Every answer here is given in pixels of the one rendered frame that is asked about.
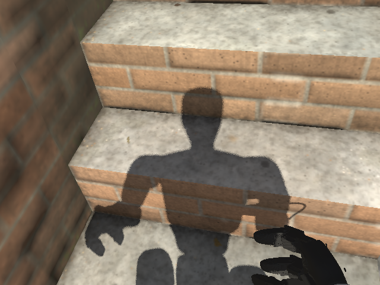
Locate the robot right hand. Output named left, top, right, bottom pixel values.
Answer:
left=251, top=225, right=347, bottom=285

